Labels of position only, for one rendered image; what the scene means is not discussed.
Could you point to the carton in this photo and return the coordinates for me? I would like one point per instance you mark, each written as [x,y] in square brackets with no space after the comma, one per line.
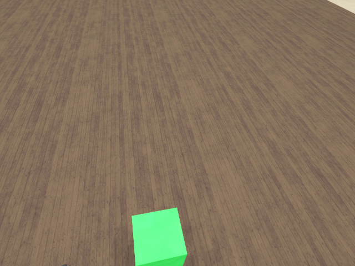
[158,239]

